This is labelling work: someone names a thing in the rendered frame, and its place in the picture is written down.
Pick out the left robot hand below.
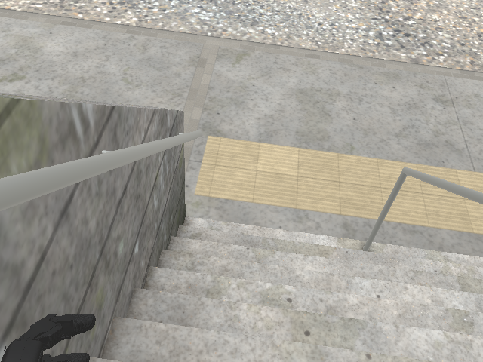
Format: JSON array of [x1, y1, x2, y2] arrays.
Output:
[[1, 314, 96, 362]]

